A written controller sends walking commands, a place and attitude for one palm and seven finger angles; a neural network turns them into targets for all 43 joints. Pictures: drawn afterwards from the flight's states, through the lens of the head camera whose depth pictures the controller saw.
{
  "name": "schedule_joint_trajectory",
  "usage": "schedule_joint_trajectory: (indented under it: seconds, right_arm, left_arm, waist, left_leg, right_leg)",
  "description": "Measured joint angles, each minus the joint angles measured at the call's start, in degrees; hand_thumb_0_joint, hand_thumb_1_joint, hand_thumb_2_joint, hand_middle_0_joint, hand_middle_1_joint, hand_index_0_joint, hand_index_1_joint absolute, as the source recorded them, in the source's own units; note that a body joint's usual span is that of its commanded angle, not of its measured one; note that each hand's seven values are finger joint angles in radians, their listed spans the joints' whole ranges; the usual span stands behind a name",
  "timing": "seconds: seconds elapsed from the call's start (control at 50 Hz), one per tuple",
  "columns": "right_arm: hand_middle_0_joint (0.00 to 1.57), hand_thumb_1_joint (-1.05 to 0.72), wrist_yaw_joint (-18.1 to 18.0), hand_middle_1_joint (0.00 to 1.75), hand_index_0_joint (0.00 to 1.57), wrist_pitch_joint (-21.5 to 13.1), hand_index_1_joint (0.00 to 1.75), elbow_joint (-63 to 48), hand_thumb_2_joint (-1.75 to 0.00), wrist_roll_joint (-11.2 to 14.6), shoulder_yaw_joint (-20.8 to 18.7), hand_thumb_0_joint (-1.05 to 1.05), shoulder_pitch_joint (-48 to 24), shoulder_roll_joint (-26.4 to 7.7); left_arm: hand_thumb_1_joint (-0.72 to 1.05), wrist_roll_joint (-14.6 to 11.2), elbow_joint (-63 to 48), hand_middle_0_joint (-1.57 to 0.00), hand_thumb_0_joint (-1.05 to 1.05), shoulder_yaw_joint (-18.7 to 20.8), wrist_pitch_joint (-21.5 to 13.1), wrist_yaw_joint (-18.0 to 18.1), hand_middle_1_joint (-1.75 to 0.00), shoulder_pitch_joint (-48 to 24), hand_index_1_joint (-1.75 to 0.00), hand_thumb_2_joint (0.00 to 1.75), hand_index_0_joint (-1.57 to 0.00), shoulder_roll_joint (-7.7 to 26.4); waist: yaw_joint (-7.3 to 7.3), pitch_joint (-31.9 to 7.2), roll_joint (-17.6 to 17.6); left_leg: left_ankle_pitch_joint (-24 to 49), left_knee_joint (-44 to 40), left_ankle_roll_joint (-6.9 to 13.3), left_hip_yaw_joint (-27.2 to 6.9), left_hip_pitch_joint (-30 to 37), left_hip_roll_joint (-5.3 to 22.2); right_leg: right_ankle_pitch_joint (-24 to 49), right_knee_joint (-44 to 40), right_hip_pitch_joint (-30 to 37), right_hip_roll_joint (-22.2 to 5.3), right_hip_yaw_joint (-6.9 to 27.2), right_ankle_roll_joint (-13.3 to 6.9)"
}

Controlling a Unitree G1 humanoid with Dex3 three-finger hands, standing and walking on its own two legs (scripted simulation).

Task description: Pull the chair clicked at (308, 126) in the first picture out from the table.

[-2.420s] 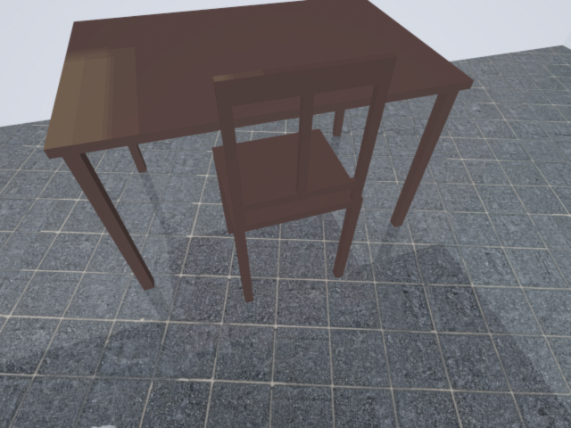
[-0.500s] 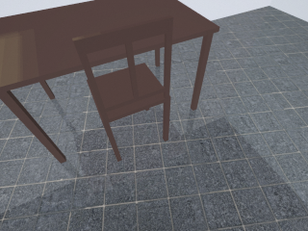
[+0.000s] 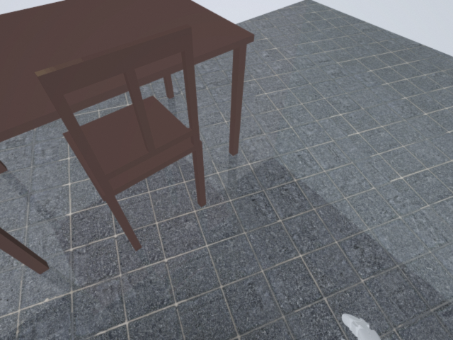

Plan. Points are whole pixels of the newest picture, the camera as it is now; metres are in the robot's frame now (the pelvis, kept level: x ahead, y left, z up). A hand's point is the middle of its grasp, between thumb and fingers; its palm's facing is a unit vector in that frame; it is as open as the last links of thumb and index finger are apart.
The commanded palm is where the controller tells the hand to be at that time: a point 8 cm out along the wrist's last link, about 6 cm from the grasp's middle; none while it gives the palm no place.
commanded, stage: walk to a spot facing it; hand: left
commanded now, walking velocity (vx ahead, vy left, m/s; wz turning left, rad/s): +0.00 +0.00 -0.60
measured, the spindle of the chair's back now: (141, 114) +0.69 +0.34 -0.07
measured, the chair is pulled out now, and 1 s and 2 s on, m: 0.00 0.00 0.00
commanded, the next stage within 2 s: turn to face it in 1.94 s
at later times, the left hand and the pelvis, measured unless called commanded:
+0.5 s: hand (171, 318) +0.18 +0.14 -0.16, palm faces -0.32 -0.91 -0.26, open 7.4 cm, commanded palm none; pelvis -0.01 -0.02 -0.01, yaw -18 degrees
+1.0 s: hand (208, 278) +0.27 +0.07 -0.16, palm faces -0.59 -0.79 -0.15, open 7.4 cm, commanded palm none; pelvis +0.09 -0.04 +0.01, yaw -38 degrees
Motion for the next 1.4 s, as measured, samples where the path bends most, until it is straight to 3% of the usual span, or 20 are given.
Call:
schedule_joint_trajectory:
  seconds: [0.02,0.08,0.14,0.18,0.28,0.36,0.42,0.48,0.54,0.7,0.76,0.82,0.92,1.06,1.18,1.22,1.26,1.3,1.34,1.4]
  right_arm:
    - [0.20,-0.91,-0.05,0.30,0.20,-0.53,0.30,-0.69,-0.90,-0.13,0.22,0.01,0.63,-0.19]
    - [0.20,-0.91,-0.01,0.30,0.20,-0.69,0.30,-0.95,-0.90,-0.91,1.06,0.01,2.16,0.91]
    - [0.20,-0.91,0.04,0.30,0.20,-0.46,0.30,-0.26,-0.90,-1.20,1.91,0.01,4.34,1.35]
    - [0.20,-0.91,0.05,0.30,0.20,-0.44,0.30,0.39,-0.90,-1.30,2.02,0.01,5.57,1.25]
    - [0.20,-0.90,0.29,0.30,0.20,-0.69,0.30,1.74,-0.90,-1.49,1.57,0.01,8.36,0.51]
    - [0.20,-0.90,0.61,0.30,0.20,-0.58,0.30,2.95,-0.90,-1.71,0.75,0.01,10.23,-0.84]
    - [0.20,-0.90,0.95,0.30,0.20,-0.24,0.30,3.48,-0.90,-1.41,0.06,0.01,12.31,-2.04]
    - [0.20,-0.91,0.52,0.30,0.20,1.69,0.30,4.85,-0.90,-1.10,-0.63,0.01,11.97,-3.76]
    - [0.20,-0.91,0.43,0.30,0.20,2.22,0.30,5.20,-0.90,-1.24,-0.91,0.01,11.38,-4.08]
    - [0.19,-0.91,1.90,0.30,0.20,-0.02,0.30,2.14,-0.90,-1.41,-0.51,0.01,10.01,-1.74]
    - [0.20,-0.91,1.64,0.30,0.20,-2.26,0.30,0.44,-0.90,-1.63,0.14,0.01,10.46,-0.95]
    - [0.20,-0.91,1.19,0.30,0.20,-3.64,0.30,0.56,-0.90,-2.01,1.14,0.01,11.88,0.67]
    - [0.20,-0.91,0.81,0.30,0.20,-4.45,0.30,3.62,-0.90,-1.47,2.09,0.00,15.88,2.87]
    - [0.20,-0.91,0.60,0.30,0.20,-5.12,0.30,7.40,-0.90,-1.48,1.87,0.01,20.06,4.06]
    - [0.20,-0.91,0.91,0.30,0.20,-4.28,0.30,10.22,-0.90,-1.72,0.90,0.01,22.92,3.52]
    - [0.20,-0.90,1.36,0.30,0.20,-3.50,0.30,10.88,-0.90,-1.17,0.79,0.01,24.42,3.66]
    - [0.20,-0.91,1.39,0.30,0.20,-2.12,0.30,11.49,-0.90,-0.65,0.51,0.01,22.00,3.03]
    - [0.20,-0.91,1.23,0.30,0.20,-1.66,0.30,10.97,-0.90,-0.78,0.09,0.01,18.47,2.48]
    - [0.20,-0.91,1.14,0.30,0.20,-1.78,0.30,9.40,-0.90,-1.25,-0.16,0.01,14.86,2.00]
    - [0.20,-0.91,1.30,0.30,0.20,-2.15,0.30,6.37,-0.90,-1.74,-0.38,0.01,10.19,1.72]
  left_arm:
    - [0.91,-0.14,-0.37,-0.21,0.01,0.18,0.23,-0.10,-0.30,0.02,-0.30,0.90,-0.20,0.38]
    - [0.91,0.30,-0.12,-0.21,0.01,1.17,0.70,-0.77,-0.30,-2.03,-0.30,0.90,-0.20,2.69]
    - [0.91,0.34,-0.34,-0.20,0.01,1.59,0.81,-1.60,-0.30,-3.09,-0.29,0.90,-0.20,4.18]
    - [0.91,0.19,-0.42,-0.20,0.01,1.51,1.04,-1.99,-0.30,-3.56,-0.29,0.90,-0.20,4.39]
    - [0.91,-0.08,-0.21,-0.20,0.01,0.70,1.84,-2.47,-0.30,-5.26,-0.29,0.90,-0.20,3.69]
    - [0.91,-0.22,-0.52,-0.20,0.01,-0.13,1.63,-2.72,-0.30,-7.37,-0.29,0.90,-0.20,2.44]
    - [0.91,-0.13,-1.61,-0.20,0.01,-0.81,-0.01,-2.70,-0.30,-8.56,-0.29,0.90,-0.20,2.17]
    - [0.91,-0.46,-2.10,-0.20,0.01,-1.34,-1.19,-1.44,-0.30,-10.12,-0.29,0.90,-0.20,0.47]
    - [0.91,-0.32,-2.41,-0.20,0.01,-1.50,-0.86,-0.60,-0.30,-10.04,-0.29,0.90,-0.20,-0.59]
    - [0.91,0.10,-1.08,-0.21,0.01,-1.65,-1.03,-1.40,-0.30,-5.80,-0.30,0.90,-0.20,-0.64]
    - [0.91,-0.12,-0.65,-0.21,0.01,-0.99,-0.32,-1.70,-0.30,-3.43,-0.30,0.90,-0.20,-0.23]
    - [0.91,0.33,0.51,-0.21,0.01,0.06,0.57,-2.45,-0.30,-2.80,-0.30,0.90,-0.20,0.56]
    - [0.91,0.79,0.41,-0.20,0.01,0.78,-0.15,-3.80,-0.30,-3.36,-0.29,0.90,-0.20,1.07]
    - [0.91,0.77,0.90,-0.20,0.01,-0.09,0.12,-4.18,-0.30,-7.14,-0.29,0.90,-0.20,-0.19]
    - [0.91,0.54,0.12,-0.20,0.01,-1.05,-1.53,-4.38,-0.30,-12.44,-0.29,0.90,-0.20,-1.30]
    - [0.91,0.47,-0.70,-0.20,0.01,-1.26,-3.63,-4.16,-0.30,-12.87,-0.29,0.90,-0.20,-0.70]
    - [0.91,-0.39,-0.92,-0.20,0.01,-1.04,-4.97,-3.25,-0.30,-13.27,-0.29,0.90,-0.20,-0.85]
    - [0.91,-0.68,-0.58,-0.20,0.01,-1.05,-4.96,-2.37,-0.30,-12.59,-0.29,0.90,-0.20,-0.90]
    - [0.91,-0.47,0.33,-0.20,0.01,-1.16,-4.81,-1.54,-0.30,-11.20,-0.29,0.90,-0.20,-1.10]
    - [0.91,0.08,1.97,-0.20,0.01,-1.28,-4.75,-0.98,-0.30,-8.53,-0.29,0.90,-0.20,-1.58]
  waist:
    - [-0.50,-0.51,0.49]
    - [-1.11,0.44,-1.96]
    - [-1.33,0.63,-2.58]
    - [-1.62,0.83,-2.08]
    - [-3.09,1.73,-0.55]
    - [-4.72,2.60,1.03]
    - [-5.68,2.59,1.67]
    - [-6.28,3.69,3.96]
    - [-6.18,3.49,3.71]
    - [-4.43,0.32,0.35]
    - [-4.38,-1.21,0.04]
    - [-4.91,-1.64,-0.91]
    - [-4.00,-1.36,-1.41]
    - [-5.33,1.81,-0.67]
    - [-7.41,5.11,0.77]
    - [-7.13,4.81,0.00]
    - [-6.82,5.73,0.77]
    - [-6.96,5.94,1.13]
    - [-6.90,5.29,1.40]
    - [-6.61,3.42,1.58]
  left_leg:
    - [2.08,-4.00,0.99,-0.51,1.52,0.60]
    - [3.84,-3.21,1.87,1.56,1.92,0.10]
    - [4.09,-4.89,1.90,3.52,3.66,1.02]
    - [4.20,-5.72,1.96,4.83,4.70,1.96]
    - [3.44,-5.83,1.47,8.63,6.03,4.38]
    - [1.31,-2.83,0.23,11.58,5.34,6.73]
    - [-2.31,4.80,-1.17,13.05,2.17,8.81]
    - [-9.57,21.58,-1.36,7.29,-5.24,8.74]
    - [-8.23,27.26,-1.87,5.71,-8.98,7.62]
    - [-5.64,12.11,-1.45,6.90,-5.48,4.07]
    - [-1.67,1.72,-0.07,7.65,-0.96,3.61]
    - [0.38,1.91,2.31,9.74,0.68,4.27]
    - [2.31,-7.69,1.69,13.13,8.30,5.32]
    - [0.25,-12.56,-0.20,18.52,15.95,6.96]
    - [-7.28,-5.89,-3.56,22.44,19.56,10.34]
    - [-10.00,9.13,-3.01,20.93,15.23,12.65]
    - [-10.81,30.35,-1.79,12.83,5.87,12.69]
    - [-6.75,42.31,-1.11,7.96,-2.56,11.67]
    - [-3.11,43.88,-1.03,6.47,-8.99,11.66]
    - [0.32,37.60,-1.46,6.18,-15.33,11.80]
  right_leg:
    - [-1.60,2.27,-1.38,0.79,-0.37,0.38]
    - [-12.02,18.74,-7.71,-1.70,-5.98,2.60]
    - [-11.46,31.76,-12.01,-4.63,-10.58,4.11]
    - [-11.22,33.72,-12.31,-6.55,-12.59,4.81]
    - [-12.32,25.83,-8.91,-9.93,-15.82,5.10]
    - [-13.30,16.88,-4.34,-10.27,-17.53,3.81]
    - [-5.24,5.79,1.12,-9.86,-18.08,1.44]
    - [-7.15,8.05,0.13,-7.76,-17.84,0.15]
    - [-6.94,6.06,1.19,-6.92,-16.03,0.08]
    - [-6.09,3.21,2.85,-6.13,-9.27,0.40]
    - [-12.11,9.48,0.29,-4.94,-7.58,0.38]
    - [-15.71,25.81,-6.15,-5.99,-11.44,0.45]
    - [-5.17,37.19,-14.32,-10.12,-16.63,2.14]
    - [-1.19,25.85,-18.04,-12.84,-20.76,2.64]
    - [-2.54,10.43,-12.73,-9.71,-24.48,-1.17]
    - [0.72,7.23,-9.10,-8.89,-24.78,-3.84]
    - [-0.81,12.13,-9.86,-7.61,-24.71,-5.13]
    - [-2.72,11.72,-7.90,-6.34,-24.25,-5.17]
    - [-2.27,8.53,-5.25,-5.22,-23.37,-4.64]
    - [-1.26,3.81,-1.84,-4.21,-21.73,-4.69]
